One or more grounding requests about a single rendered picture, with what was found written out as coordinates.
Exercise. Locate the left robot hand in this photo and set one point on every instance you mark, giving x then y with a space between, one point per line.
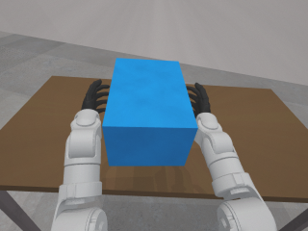
92 95

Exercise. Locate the robot right forearm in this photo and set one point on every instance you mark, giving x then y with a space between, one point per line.
229 179

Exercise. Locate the robot right upper arm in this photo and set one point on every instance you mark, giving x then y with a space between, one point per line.
245 214

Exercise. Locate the robot left upper arm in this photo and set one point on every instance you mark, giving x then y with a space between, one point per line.
81 219

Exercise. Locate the robot left forearm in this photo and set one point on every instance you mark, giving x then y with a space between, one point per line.
82 160

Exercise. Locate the carton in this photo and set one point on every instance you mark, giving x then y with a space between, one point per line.
149 119

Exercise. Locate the right robot hand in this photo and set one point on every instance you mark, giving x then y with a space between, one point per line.
201 99

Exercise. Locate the table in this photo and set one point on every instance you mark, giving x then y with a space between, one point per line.
270 141

